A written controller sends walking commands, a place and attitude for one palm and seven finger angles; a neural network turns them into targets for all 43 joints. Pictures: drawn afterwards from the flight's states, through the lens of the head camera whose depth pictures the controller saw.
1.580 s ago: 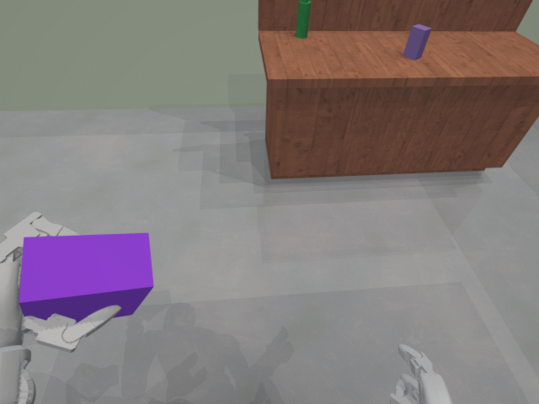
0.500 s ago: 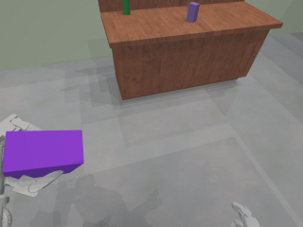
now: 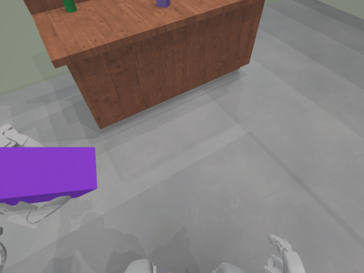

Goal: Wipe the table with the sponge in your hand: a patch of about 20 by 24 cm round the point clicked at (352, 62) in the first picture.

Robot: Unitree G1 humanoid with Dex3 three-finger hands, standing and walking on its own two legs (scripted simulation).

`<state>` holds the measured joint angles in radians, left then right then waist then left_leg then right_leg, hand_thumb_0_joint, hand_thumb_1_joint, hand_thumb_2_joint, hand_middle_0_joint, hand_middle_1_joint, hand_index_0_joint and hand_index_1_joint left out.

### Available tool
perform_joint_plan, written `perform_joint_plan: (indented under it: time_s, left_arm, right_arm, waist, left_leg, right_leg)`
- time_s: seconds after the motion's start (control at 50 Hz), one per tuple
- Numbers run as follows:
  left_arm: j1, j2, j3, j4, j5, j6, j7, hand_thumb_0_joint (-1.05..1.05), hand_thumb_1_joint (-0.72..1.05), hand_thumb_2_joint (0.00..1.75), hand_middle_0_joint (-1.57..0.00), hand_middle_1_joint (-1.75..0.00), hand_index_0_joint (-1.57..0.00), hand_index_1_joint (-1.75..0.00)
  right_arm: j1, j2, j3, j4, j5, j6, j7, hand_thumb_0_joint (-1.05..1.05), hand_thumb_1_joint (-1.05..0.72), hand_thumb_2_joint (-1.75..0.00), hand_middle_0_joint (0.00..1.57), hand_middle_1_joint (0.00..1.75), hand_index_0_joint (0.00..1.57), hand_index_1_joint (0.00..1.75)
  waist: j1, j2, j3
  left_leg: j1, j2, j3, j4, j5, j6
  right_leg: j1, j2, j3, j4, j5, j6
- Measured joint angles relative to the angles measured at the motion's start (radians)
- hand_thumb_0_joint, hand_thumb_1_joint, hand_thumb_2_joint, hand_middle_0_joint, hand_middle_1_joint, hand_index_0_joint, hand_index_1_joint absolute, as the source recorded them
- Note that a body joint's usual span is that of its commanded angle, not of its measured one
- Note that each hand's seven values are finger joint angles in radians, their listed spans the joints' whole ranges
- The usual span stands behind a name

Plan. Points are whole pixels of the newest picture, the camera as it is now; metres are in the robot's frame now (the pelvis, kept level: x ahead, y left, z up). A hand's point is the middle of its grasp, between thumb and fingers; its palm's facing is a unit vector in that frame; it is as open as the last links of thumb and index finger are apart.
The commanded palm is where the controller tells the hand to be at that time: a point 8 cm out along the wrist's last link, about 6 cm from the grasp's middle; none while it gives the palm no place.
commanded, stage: walk to a spot facing it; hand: left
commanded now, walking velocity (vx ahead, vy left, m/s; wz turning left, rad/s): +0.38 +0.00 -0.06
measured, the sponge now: (59, 177) +0.24 +0.20 +0.16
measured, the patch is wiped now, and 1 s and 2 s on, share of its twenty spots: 0.00 0.00 0.00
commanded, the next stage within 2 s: take the last steps up to it in 1.40 s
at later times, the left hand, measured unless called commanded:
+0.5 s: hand (67, 91) +0.39 +0.23 +0.20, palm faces +0.36 -0.84 -0.41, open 10.0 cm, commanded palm +0.33 +0.27 +0.20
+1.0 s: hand (108, 43) +0.55 +0.19 +0.20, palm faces +0.39 -0.81 -0.43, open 10.0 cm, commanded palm +0.50 +0.23 +0.20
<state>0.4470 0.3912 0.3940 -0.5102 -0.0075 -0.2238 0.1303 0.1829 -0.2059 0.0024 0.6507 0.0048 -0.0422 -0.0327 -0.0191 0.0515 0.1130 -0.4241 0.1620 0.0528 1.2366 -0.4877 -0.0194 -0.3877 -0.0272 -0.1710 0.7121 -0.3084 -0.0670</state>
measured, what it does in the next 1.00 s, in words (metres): walks ahead: left foot, then right foot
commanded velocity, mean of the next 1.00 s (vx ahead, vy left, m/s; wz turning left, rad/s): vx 0.38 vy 0.00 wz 0.00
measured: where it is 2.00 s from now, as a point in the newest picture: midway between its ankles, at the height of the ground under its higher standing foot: (206, 196)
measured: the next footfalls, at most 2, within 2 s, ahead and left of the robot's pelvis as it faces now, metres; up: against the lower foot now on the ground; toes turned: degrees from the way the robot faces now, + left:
left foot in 0.26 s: +0.22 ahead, +0.15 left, +0.00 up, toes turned +10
right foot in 0.60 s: +0.27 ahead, -0.14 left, +0.00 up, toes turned -13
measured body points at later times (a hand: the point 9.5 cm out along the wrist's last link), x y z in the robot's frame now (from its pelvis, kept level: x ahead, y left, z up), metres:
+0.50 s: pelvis +0.16 +0.00 +0.02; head +0.17 +0.00 +0.47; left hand +0.36 +0.27 +0.23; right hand +0.32 -0.20 -0.07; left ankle +0.18 +0.14 -0.71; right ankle +0.18 -0.12 -0.67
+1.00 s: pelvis +0.33 -0.04 +0.01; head +0.36 -0.03 +0.46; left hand +0.52 +0.23 +0.22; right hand +0.48 -0.32 -0.07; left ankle +0.42 +0.07 -0.72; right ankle +0.24 -0.13 -0.71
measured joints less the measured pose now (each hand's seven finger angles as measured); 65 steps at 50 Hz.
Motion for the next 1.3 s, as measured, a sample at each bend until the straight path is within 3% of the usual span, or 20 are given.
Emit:
perform_joint_plan:
  time_s: [0.06, 0.12, 0.26, 0.28, 0.36, 0.4, 0.48, 0.58, 0.62, 0.68, 0.72, 0.76, 0.86, 0.96, 1.0, 1.04, 1.08, 1.12, 1.2, 1.3]
  left_arm:
    - [0.053, -0.022, -0.008, -0.037, 0.003, -0.001, -0.002, -0.01, -0.49, 0.97, -0.76, -1.32, -0.77, -1.32]
    - [0.085, -0.008, -0.004, -0.068, 0.000, -0.011, 0.002, -0.01, -0.49, 0.97, -0.76, -1.32, -0.77, -1.32]
    - [0.042, 0.002, 0.001, -0.054, -0.007, -0.015, 0.033, -0.01, -0.49, 0.97, -0.76, -1.32, -0.77, -1.32]
    - [0.018, -0.002, 0.002, -0.041, -0.008, -0.015, 0.036, -0.01, -0.49, 0.97, -0.76, -1.32, -0.77, -1.32]
    - [-0.082, -0.022, -0.006, 0.071, -0.005, -0.006, 0.033, -0.01, -0.49, 0.98, -0.76, -1.32, -0.77, -1.32]
    - [-0.084, -0.030, -0.012, 0.074, -0.005, 0.008, 0.028, -0.01, -0.49, 0.98, -0.76, -1.32, -0.77, -1.32]
    - [-0.010, -0.041, -0.032, 0.001, -0.002, 0.008, 0.021, -0.01, -0.49, 0.98, -0.76, -1.32, -0.77, -1.32]
    - [0.031, -0.010, -0.024, -0.007, -0.002, -0.002, 0.020, -0.01, -0.49, 0.98, -0.76, -1.32, -0.77, -1.32]
    - [0.012, 0.007, -0.013, 0.012, 0.001, 0.005, 0.022, -0.01, -0.49, 0.98, -0.76, -1.32, -0.77, -1.32]
    - [-0.034, -0.036, -0.035, 0.056, -0.004, 0.022, 0.016, -0.01, -0.49, 0.98, -0.77, -1.32, -0.77, -1.32]
    - [-0.025, -0.064, -0.043, 0.067, -0.006, 0.024, 0.012, -0.01, -0.49, 0.98, -0.77, -1.32, -0.77, -1.32]
    - [0.001, -0.072, -0.047, 0.059, -0.002, 0.020, 0.010, -0.01, -0.49, 0.98, -0.77, -1.32, -0.77, -1.32]
    - [0.050, -0.037, -0.033, -0.004, 0.000, -0.001, 0.018, -0.01, -0.49, 0.98, -0.77, -1.32, -0.77, -1.32]
    - [0.060, -0.003, -0.009, -0.074, -0.008, -0.015, 0.041, -0.01, -0.49, 0.98, -0.77, -1.33, -0.77, -1.32]
    - [0.050, 0.003, 0.005, -0.084, -0.011, -0.023, 0.051, -0.01, -0.49, 0.98, -0.77, -1.33, -0.77, -1.32]
    - [-0.014, 0.013, 0.008, -0.038, -0.016, -0.026, 0.052, -0.01, -0.49, 0.98, -0.77, -1.33, -0.77, -1.32]
    - [-0.069, 0.015, 0.004, 0.013, -0.016, -0.012, 0.040, -0.01, -0.49, 0.98, -0.77, -1.33, -0.77, -1.32]
    - [-0.079, 0.009, 0.005, 0.019, -0.018, 0.001, 0.031, -0.01, -0.49, 0.98, -0.77, -1.33, -0.77, -1.32]
    - [-0.003, -0.011, -0.002, -0.047, -0.020, -0.010, 0.020, -0.01, -0.49, 0.98, -0.77, -1.33, -0.77, -1.32]
    - [0.046, -0.012, -0.010, -0.032, -0.016, -0.023, 0.017, -0.01, -0.49, 0.98, -0.77, -1.33, -0.77, -1.32]
  right_arm:
    - [-0.018, -0.031, -0.019, 0.003, 0.001, 0.022, -0.004, 0.01, -0.91, -0.90, 0.20, 0.30, 0.21, 0.30]
    - [-0.007, -0.041, -0.029, -0.013, -0.003, 0.030, -0.016, 0.01, -0.91, -0.90, 0.20, 0.30, 0.20, 0.30]
    - [0.054, -0.054, -0.036, -0.065, -0.006, 0.008, -0.049, 0.01, -0.91, -0.90, 0.20, 0.30, 0.20, 0.30]
    - [0.048, -0.048, -0.038, -0.069, -0.005, 0.004, -0.054, 0.01, -0.91, -0.90, 0.20, 0.30, 0.20, 0.30]
    - [0.001, 0.012, -0.019, -0.060, -0.005, -0.012, -0.050, 0.01, -0.91, -0.90, 0.20, 0.30, 0.20, 0.30]
    - [-0.011, 0.046, 0.001, -0.061, -0.005, -0.025, -0.036, 0.01, -0.91, -0.90, 0.20, 0.30, 0.20, 0.30]
    - [0.003, 0.090, 0.036, -0.071, -0.010, -0.051, -0.017, 0.01, -0.91, -0.90, 0.20, 0.30, 0.21, 0.30]
    - [0.042, 0.098, 0.049, -0.064, -0.009, -0.051, -0.022, 0.01, -0.90, -0.90, 0.21, 0.30, 0.21, 0.30]
    - [0.050, 0.085, 0.043, -0.058, -0.004, -0.038, -0.026, 0.01, -0.90, -0.90, 0.21, 0.30, 0.21, 0.30]
    - [0.020, 0.029, 0.020, 0.003, 0.002, -0.011, -0.024, 0.01, -0.90, -0.90, 0.21, 0.30, 0.21, 0.30]
    - [0.005, -0.003, 0.005, 0.027, 0.004, 0.005, -0.024, 0.01, -0.91, -0.90, 0.21, 0.30, 0.21, 0.30]
    - [-0.002, -0.026, -0.011, 0.029, 0.004, 0.017, -0.028, 0.01, -0.91, -0.90, 0.21, 0.30, 0.21, 0.30]
    - [0.010, -0.056, -0.044, -0.020, 0.000, 0.022, -0.032, 0.01, -0.91, -0.90, 0.20, 0.30, 0.20, 0.30]
    - [0.038, -0.061, -0.060, -0.072, -0.001, 0.004, -0.037, 0.01, -0.91, -0.90, 0.20, 0.30, 0.20, 0.30]
    - [0.035, -0.061, -0.062, -0.091, -0.001, -0.004, -0.043, 0.01, -0.91, -0.90, 0.20, 0.30, 0.20, 0.30]
    - [0.003, -0.029, -0.063, -0.083, 0.000, -0.007, -0.044, 0.01, -0.91, -0.90, 0.20, 0.30, 0.20, 0.30]
    - [-0.023, 0.005, -0.046, -0.068, 0.003, -0.013, -0.035, 0.01, -0.91, -0.90, 0.20, 0.30, 0.20, 0.30]
    - [-0.035, 0.039, -0.024, -0.062, 0.006, -0.022, -0.022, 0.01, -0.91, -0.90, 0.20, 0.30, 0.20, 0.30]
    - [-0.012, 0.085, 0.012, -0.066, 0.005, -0.050, -0.006, 0.01, -0.91, -0.90, 0.20, 0.30, 0.20, 0.30]
    - [0.044, 0.095, 0.030, -0.051, 0.006, -0.061, -0.018, 0.01, -0.90, -0.90, 0.21, 0.30, 0.21, 0.30]
  waist:
    - [-0.010, -0.007, -0.004]
    - [-0.006, -0.036, -0.026]
    - [0.025, -0.072, -0.086]
    - [0.029, -0.081, -0.085]
    - [0.020, -0.083, -0.082]
    - [0.016, -0.074, -0.079]
    - [0.022, -0.046, -0.069]
    - [0.039, -0.002, -0.061]
    - [0.040, 0.008, -0.060]
    - [0.045, 0.027, -0.044]
    - [0.036, 0.024, -0.041]
    - [0.024, 0.013, -0.039]
    - [0.007, -0.041, -0.032]
    - [0.023, -0.085, -0.034]
    - [0.030, -0.087, -0.042]
    - [0.022, -0.104, -0.032]
    - [0.008, -0.099, -0.037]
    - [0.000, -0.089, -0.045]
    - [0.008, -0.053, -0.055]
    - [0.042, -0.001, -0.067]
  left_leg:
    - [-0.127, -0.020, -0.008, 0.057, 0.055, -0.011]
    - [-0.157, -0.012, 0.025, -0.149, 0.111, -0.008]
    - [0.040, -0.044, 0.117, -0.652, 0.246, 0.019]
    - [0.049, -0.049, 0.125, -0.644, 0.302, 0.027]
    - [0.069, -0.046, 0.133, -0.590, 0.243, 0.034]
    - [0.092, -0.038, 0.134, -0.620, 0.241, 0.029]
    - [0.148, -0.013, 0.144, -0.691, 0.247, 0.004]
    - [0.188, 0.018, 0.135, -0.677, 0.196, -0.035]
    - [0.155, 0.029, 0.116, -0.560, 0.124, -0.014]
    - [0.029, -0.024, 0.023, -0.197, 0.025, 0.007]
    - [-0.049, -0.055, 0.006, -0.034, 0.052, -0.002]
    - [-0.108, -0.065, 0.012, 0.013, 0.082, -0.010]
    - [-0.127, -0.052, 0.071, -0.285, 0.164, -0.002]
    - [-0.015, -0.079, 0.143, -0.610, 0.248, 0.017]
    - [0.047, -0.092, 0.156, -0.686, 0.333, 0.048]
    - [0.041, -0.098, 0.157, -0.602, 0.293, 0.067]
    - [0.045, -0.095, 0.141, -0.578, 0.245, 0.067]
    - [0.059, -0.087, 0.129, -0.598, 0.237, 0.060]
    - [0.102, -0.063, 0.109, -0.658, 0.242, 0.037]
    - [0.147, -0.038, 0.072, -0.663, 0.206, 0.001]
  right_leg:
    - [0.047, 0.007, 0.011, -0.053, 0.001, 0.012]
    - [0.092, 0.004, 0.022, -0.110, 0.003, 0.013]
    - [0.189, -0.014, 0.045, -0.083, -0.097, 0.053]
    - [0.178, -0.023, 0.061, -0.020, -0.129, 0.052]
    - [0.032, -0.009, 0.121, 0.350, -0.210, 0.060]
    - [-0.034, -0.019, 0.114, 0.402, -0.183, 0.067]
    - [-0.077, -0.054, 0.072, 0.250, -0.104, 0.080]
    - [0.014, -0.045, 0.008, -0.049, -0.040, 0.092]
    - [0.047, -0.034, -0.002, -0.108, 0.055, 0.063]
    - [0.053, -0.035, -0.011, -0.036, -0.002, 0.019]
    - [0.088, -0.033, -0.012, -0.066, -0.025, 0.016]
    - [0.126, -0.030, -0.016, -0.116, -0.017, 0.024]
    - [0.202, -0.031, -0.020, -0.206, -0.020, 0.024]
    - [0.257, -0.042, -0.013, -0.169, -0.099, 0.047]
    - [0.229, -0.052, 0.004, -0.032, -0.166, 0.058]
    - [0.145, -0.046, 0.072, 0.222, -0.230, 0.066]
    - [0.043, -0.022, 0.114, 0.428, -0.245, 0.074]
    - [-0.047, -0.028, 0.121, 0.499, -0.215, 0.081]
    - [-0.109, -0.070, 0.092, 0.312, -0.117, 0.095]
    - [-0.014, -0.068, 0.036, 0.007, -0.050, 0.116]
